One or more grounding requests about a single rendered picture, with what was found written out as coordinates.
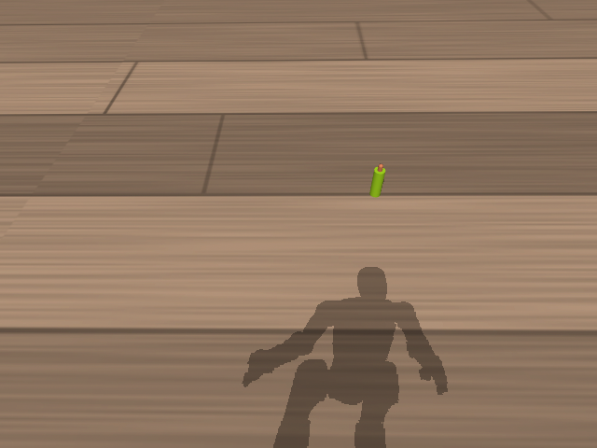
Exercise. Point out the bottle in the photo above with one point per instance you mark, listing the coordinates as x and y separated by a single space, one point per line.
377 180

